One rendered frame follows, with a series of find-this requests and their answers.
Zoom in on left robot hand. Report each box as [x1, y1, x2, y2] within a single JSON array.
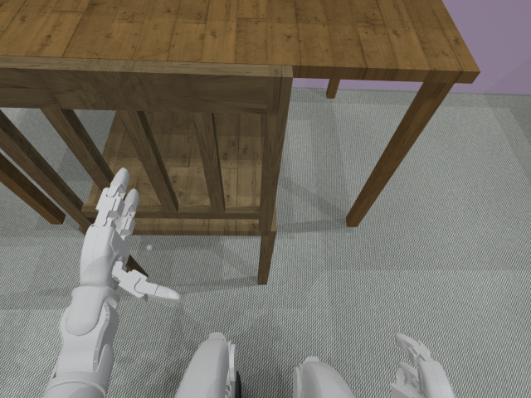
[[80, 167, 181, 303]]

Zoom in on robot left thigh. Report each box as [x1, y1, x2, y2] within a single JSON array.
[[174, 339, 236, 398]]

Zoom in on left robot forearm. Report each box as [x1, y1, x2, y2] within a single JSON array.
[[42, 284, 119, 398]]

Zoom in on right robot hand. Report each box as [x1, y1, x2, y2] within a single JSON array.
[[391, 333, 456, 398]]

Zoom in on chair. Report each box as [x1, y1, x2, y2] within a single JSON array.
[[0, 56, 293, 284]]

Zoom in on robot thigh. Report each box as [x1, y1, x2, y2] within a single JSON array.
[[174, 339, 236, 398], [293, 362, 356, 398]]

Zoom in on table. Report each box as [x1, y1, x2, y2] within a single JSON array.
[[0, 0, 480, 227]]

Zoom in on robot right thigh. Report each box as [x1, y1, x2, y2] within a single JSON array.
[[293, 362, 356, 398]]

